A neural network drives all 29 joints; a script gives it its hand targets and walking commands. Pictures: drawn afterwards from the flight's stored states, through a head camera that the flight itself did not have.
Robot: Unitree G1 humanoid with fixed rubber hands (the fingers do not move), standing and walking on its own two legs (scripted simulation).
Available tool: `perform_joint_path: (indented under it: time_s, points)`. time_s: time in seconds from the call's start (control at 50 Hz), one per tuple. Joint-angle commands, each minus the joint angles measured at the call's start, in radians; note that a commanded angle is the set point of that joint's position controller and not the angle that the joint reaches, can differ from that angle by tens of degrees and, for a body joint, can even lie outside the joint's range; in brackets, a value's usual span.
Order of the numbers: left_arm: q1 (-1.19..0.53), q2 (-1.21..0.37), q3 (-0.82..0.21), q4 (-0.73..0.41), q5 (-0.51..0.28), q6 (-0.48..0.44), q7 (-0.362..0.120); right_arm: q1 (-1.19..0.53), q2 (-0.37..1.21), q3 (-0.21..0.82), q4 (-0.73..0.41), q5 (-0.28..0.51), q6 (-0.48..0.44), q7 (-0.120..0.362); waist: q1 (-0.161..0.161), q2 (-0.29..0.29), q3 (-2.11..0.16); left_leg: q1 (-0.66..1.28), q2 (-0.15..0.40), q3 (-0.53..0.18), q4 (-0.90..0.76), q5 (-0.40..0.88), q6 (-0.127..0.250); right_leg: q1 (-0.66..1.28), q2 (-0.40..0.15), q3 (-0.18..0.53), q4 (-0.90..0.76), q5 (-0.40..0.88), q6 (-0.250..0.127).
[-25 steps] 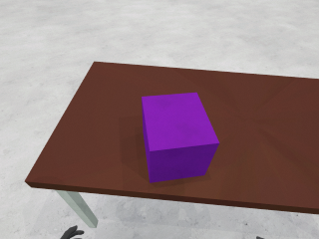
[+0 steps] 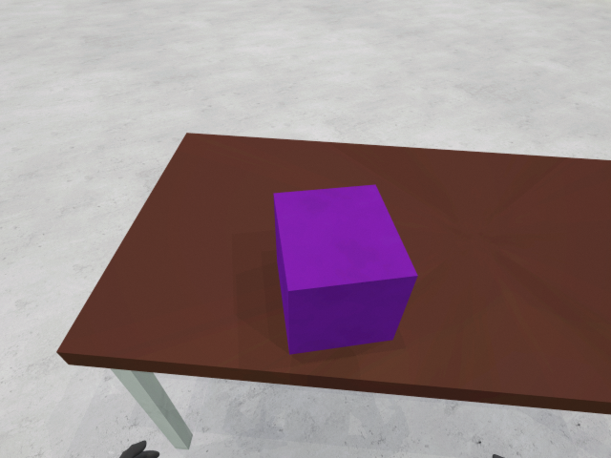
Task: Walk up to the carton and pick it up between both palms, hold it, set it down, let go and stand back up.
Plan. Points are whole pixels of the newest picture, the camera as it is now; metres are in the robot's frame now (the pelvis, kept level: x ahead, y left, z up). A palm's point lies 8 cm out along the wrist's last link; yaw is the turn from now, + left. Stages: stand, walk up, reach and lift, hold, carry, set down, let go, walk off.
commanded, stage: stand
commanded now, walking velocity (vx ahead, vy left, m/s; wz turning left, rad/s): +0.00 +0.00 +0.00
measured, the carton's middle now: (333, 267) +0.43 -0.02 -0.01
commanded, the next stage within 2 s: none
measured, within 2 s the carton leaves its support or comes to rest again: neither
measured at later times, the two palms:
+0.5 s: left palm out of the picture +0.10 +0.26 -0.10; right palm out of the picture +0.10 -0.27 -0.09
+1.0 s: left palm out of the picture +0.09 +0.26 -0.10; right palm out of the picture +0.09 -0.27 -0.09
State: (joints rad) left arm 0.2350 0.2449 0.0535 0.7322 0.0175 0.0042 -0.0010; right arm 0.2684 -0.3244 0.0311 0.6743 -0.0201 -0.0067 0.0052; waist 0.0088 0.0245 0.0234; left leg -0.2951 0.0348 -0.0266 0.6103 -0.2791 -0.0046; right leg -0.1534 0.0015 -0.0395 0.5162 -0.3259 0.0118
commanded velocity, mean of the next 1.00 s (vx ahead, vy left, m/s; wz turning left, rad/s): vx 0.00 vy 0.00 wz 0.00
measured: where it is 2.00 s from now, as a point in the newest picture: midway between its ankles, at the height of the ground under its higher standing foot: outside the picture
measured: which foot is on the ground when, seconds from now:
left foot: down 0.00-1.00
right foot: down 0.00-1.00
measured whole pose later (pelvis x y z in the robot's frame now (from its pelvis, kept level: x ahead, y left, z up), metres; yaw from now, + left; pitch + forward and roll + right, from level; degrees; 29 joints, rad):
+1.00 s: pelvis -0.01 +0.00 +0.00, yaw +0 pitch -3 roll -1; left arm 0.23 0.25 0.05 0.78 0.02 0.00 0.00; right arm 0.27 -0.33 0.03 0.73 -0.02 -0.01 0.01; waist 0.00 0.02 0.02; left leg -0.28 0.02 -0.03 0.57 -0.24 0.00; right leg -0.15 -0.02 -0.04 0.52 -0.31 0.01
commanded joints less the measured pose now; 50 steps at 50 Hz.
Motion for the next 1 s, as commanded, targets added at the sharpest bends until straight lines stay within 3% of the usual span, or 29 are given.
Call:
perform_joint_path:
  time_s: [0.0, 0.02, 0.1, 0.22, 0.26, 0.28, 0.32, 0.34, 0.36, 0.4, 0.44, 0.5, 0.52, 0.54, 0.58, 0.6, 0.66, 0.68, 0.7, 0.72, 0.74, 0.76, 0.8, 0.82, 0.84, 0.86, 0.9, 0.96, 0.98]
  points:
    - [-0.016, 0.282, 0.05, 0.0, 0.009, -0.057, -0.01, -0.026, -0.254, -0.099, -0.008, -0.005, -0.044, -0.012, 0.01, 0.069, -0.125, 0.107, 0.081, -0.081, -0.132, 0.236, 0.08, 0.01, -0.098, 0.076, -0.067, 0.134, -0.054]
    - [-0.051, 0.316, 0.06, 0.017, 0.013, -0.057, 0.003, -0.042, -0.189, -0.085, -0.014, -0.007, -0.046, -0.001, -0.009, -0.007, -0.107, 0.073, 0.068, -0.086, -0.137, 0.21, 0.066, 0.0, -0.098, 0.08, -0.077, 0.107, -0.051]
    - [-0.034, 0.272, 0.036, 0.032, 0.006, -0.054, -0.007, -0.019, -0.258, -0.103, -0.008, -0.002, -0.051, -0.012, -0.009, 0.012, -0.101, 0.085, 0.102, -0.114, -0.164, 0.195, 0.081, 0.004, -0.093, 0.079, -0.086, 0.101, -0.051]
    - [-0.029, 0.31, 0.049, 0.028, -0.015, -0.052, 0.002, 0.019, -0.265, -0.112, 0.013, 0.004, -0.048, -0.015, -0.014, -0.022, -0.155, 0.141, 0.081, -0.089, -0.131, 0.282, 0.084, 0.024, -0.12, 0.095, -0.092, 0.234, -0.059]
    - [-0.033, 0.297, 0.049, 0.034, 0.004, -0.061, -0.002, -0.05, -0.205, -0.087, -0.013, -0.009, -0.057, -0.014, 0.0, 0.01, -0.091, 0.125, 0.092, -0.105, -0.147, 0.263, 0.089, -0.009, -0.104, 0.09, -0.106, 0.172, -0.053]
    - [-0.081, 0.272, 0.035, 0.043, 0.018, -0.059, 0.005, -0.026, -0.202, -0.087, -0.006, -0.012, -0.052, -0.013, -0.021, -0.043, -0.073, 0.11, 0.081, -0.084, -0.135, 0.281, 0.079, -0.009, -0.106, 0.097, -0.108, 0.18, -0.057]
    - [-0.07, 0.263, 0.031, 0.031, -0.008, -0.058, -0.002, -0.052, -0.212, -0.092, 0.0, -0.01, -0.053, -0.008, -0.004, 0.004, -0.149, 0.123, 0.086, -0.088, -0.135, 0.261, 0.085, 0.027, -0.112, 0.081, -0.076, 0.197, -0.06]
    - [-0.081, 0.295, 0.054, 0.035, -0.003, -0.061, -0.005, -0.055, -0.226, -0.094, 0.004, -0.007, -0.052, -0.006, -0.019, -0.034, -0.101, 0.11, 0.096, -0.088, -0.148, 0.265, 0.085, -0.02, -0.106, 0.067, -0.082, 0.169, -0.061]
    - [-0.073, 0.28, 0.052, 0.038, 0.009, -0.055, -0.004, -0.051, -0.215, -0.087, 0.018, -0.01, -0.053, -0.007, -0.001, -0.03, -0.091, 0.093, 0.076, -0.084, -0.142, 0.262, 0.08, 0.023, -0.103, 0.079, -0.116, 0.18, -0.057]
    - [-0.078, 0.292, 0.048, 0.026, 0.004, -0.055, -0.007, -0.042, -0.219, -0.091, -0.015, -0.005, -0.051, -0.014, -0.019, -0.009, -0.085, 0.108, 0.075, -0.08, -0.157, 0.26, 0.067, -0.014, -0.108, 0.079, -0.102, 0.138, -0.06]
    - [-0.033, 0.293, 0.047, 0.055, 0.0, -0.054, -0.006, -0.021, -0.263, -0.106, 0.028, -0.003, -0.046, -0.013, -0.021, 0.017, -0.09, 0.083, 0.091, -0.108, -0.194, 0.108, 0.07, -0.019, -0.096, 0.076, -0.114, 0.091, -0.058]
    - [-0.035, 0.279, 0.04, 0.033, -0.001, -0.051, -0.006, -0.024, -0.24, -0.097, 0.02, 0.0, -0.043, -0.01, -0.024, -0.026, -0.082, 0.052, 0.103, -0.127, -0.196, 0.083, 0.083, 0.001, -0.112, 0.085, -0.121, 0.085, -0.068]
    - [-0.046, 0.267, 0.039, 0.034, -0.006, -0.056, -0.003, -0.032, -0.244, -0.095, 0.026, -0.003, -0.049, -0.008, 0.003, -0.055, -0.024, 0.047, 0.085, -0.085, -0.183, 0.144, 0.08, -0.019, -0.117, 0.095, -0.144, 0.12, -0.061]
    - [-0.046, 0.274, 0.038, 0.048, 0.007, -0.063, -0.004, -0.045, -0.242, -0.099, 0.027, -0.006, -0.052, -0.005, -0.025, -0.004, -0.043, 0.074, 0.07, -0.084, -0.17, 0.203, 0.072, -0.025, -0.124, 0.096, -0.135, 0.138, -0.064]
    - [-0.043, 0.289, 0.042, 0.046, 0.0, -0.061, 0.0, -0.031, -0.248, -0.097, 0.042, -0.006, -0.047, -0.005, -0.01, -0.052, -0.11, 0.133, 0.078, -0.063, -0.141, 0.254, 0.06, -0.019, -0.121, 0.101, -0.136, 0.181, -0.058]
    - [-0.064, 0.245, 0.026, 0.045, 0.0, -0.063, -0.001, -0.042, -0.238, -0.102, 0.037, -0.001, -0.054, -0.009, -0.017, -0.066, -0.047, 0.096, 0.078, -0.094, -0.147, 0.256, 0.073, -0.008, -0.125, 0.106, -0.146, 0.192, -0.061]
    - [-0.073, 0.248, 0.021, 0.022, -0.02, -0.05, -0.006, -0.067, -0.24, -0.09, 0.039, -0.007, -0.051, -0.008, 0.004, 0.03, -0.086, 0.089, 0.088, -0.1, -0.145, 0.259, 0.081, -0.004, -0.12, 0.099, -0.129, 0.146, -0.067]
    - [-0.025, 0.269, 0.043, 0.056, -0.012, -0.053, -0.004, -0.036, -0.25, -0.103, 0.04, -0.006, -0.053, -0.008, 0.0, -0.04, -0.132, 0.111, 0.079, -0.075, -0.141, 0.27, 0.071, 0.016, -0.116, 0.087, -0.102, 0.199, -0.075]
    - [-0.033, 0.287, 0.035, 0.056, -0.009, -0.055, -0.001, -0.031, -0.237, -0.095, 0.055, 0.001, -0.054, -0.009, -0.014, 0.005, -0.116, 0.122, 0.072, -0.089, -0.152, 0.213, 0.076, 0.012, -0.118, 0.093, -0.13, 0.186, -0.07]
    - [-0.063, 0.314, 0.046, 0.066, 0.003, -0.051, -0.001, -0.034, -0.213, -0.084, 0.048, -0.004, -0.049, -0.008, -0.028, -0.007, -0.082, 0.111, 0.073, -0.089, -0.162, 0.245, 0.071, -0.032, -0.117, 0.098, -0.099, 0.174, -0.062]
    - [-0.062, 0.316, 0.058, 0.05, -0.007, -0.052, 0.0, -0.055, -0.225, -0.087, 0.062, -0.005, -0.048, -0.007, 0.006, 0.029, -0.06, 0.087, 0.082, -0.094, -0.158, 0.203, 0.074, -0.031, -0.112, 0.098, -0.112, 0.109, -0.057]
    - [-0.025, 0.305, 0.051, 0.069, -0.011, -0.058, -0.009, -0.012, -0.225, -0.088, 0.053, 0.004, -0.04, -0.01, -0.016, -0.003, -0.084, 0.095, 0.076, -0.089, -0.165, 0.249, 0.063, -0.018, -0.113, 0.08, -0.112, 0.12, -0.065]
    - [-0.045, 0.301, 0.045, 0.044, -0.011, -0.064, -0.007, -0.048, -0.248, -0.096, 0.049, -0.006, -0.05, -0.016, -0.01, -0.053, -0.065, 0.067, 0.086, -0.112, -0.158, 0.193, 0.082, -0.002, -0.115, 0.093, -0.111, 0.121, -0.064]
    - [-0.061, 0.325, 0.05, 0.052, -0.002, -0.058, -0.009, -0.066, -0.248, -0.098, 0.052, 0.003, -0.049, -0.011, -0.005, -0.054, -0.05, 0.099, 0.08, -0.067, -0.148, 0.202, 0.069, -0.059, -0.127, 0.116, -0.148, 0.066, -0.073]
    - [-0.075, 0.299, 0.042, 0.051, 0.019, -0.059, -0.009, -0.056, -0.217, -0.091, 0.043, 0.002, -0.051, -0.003, -0.021, -0.023, -0.08, 0.115, 0.084, -0.07, -0.149, 0.225, 0.066, -0.037, -0.112, 0.084, -0.137, 0.138, -0.064]
    - [-0.067, 0.292, 0.042, 0.043, -0.001, -0.061, -0.01, -0.051, -0.206, -0.083, 0.06, 0.001, -0.055, -0.004, 0.01, -0.021, -0.074, 0.073, 0.081, -0.092, -0.152, 0.212, 0.079, -0.002, -0.116, 0.094, -0.142, 0.15, -0.063]
    - [-0.078, 0.284, 0.035, 0.055, -0.007, -0.064, -0.003, -0.065, -0.249, -0.106, 0.054, 0.001, -0.048, -0.011, -0.02, -0.043, -0.07, 0.091, 0.073, -0.085, -0.147, 0.291, 0.07, -0.018, -0.134, 0.108, -0.127, 0.182, -0.068]
    - [-0.07, 0.275, 0.036, 0.06, -0.005, -0.056, 0.005, -0.056, -0.235, -0.089, 0.054, 0.0, -0.055, -0.015, -0.006, 0.017, -0.121, 0.116, 0.081, -0.107, -0.176, 0.287, 0.075, 0.023, -0.112, 0.072, -0.098, 0.19, -0.064]
    - [-0.063, 0.296, 0.048, 0.056, -0.01, -0.053, 0.005, -0.083, -0.236, -0.085, 0.06, 0.0, -0.059, -0.008, 0.018, -0.008, -0.112, 0.099, 0.091, -0.123, -0.183, 0.232, 0.079, 0.034, -0.104, 0.084, -0.1, 0.165, -0.073]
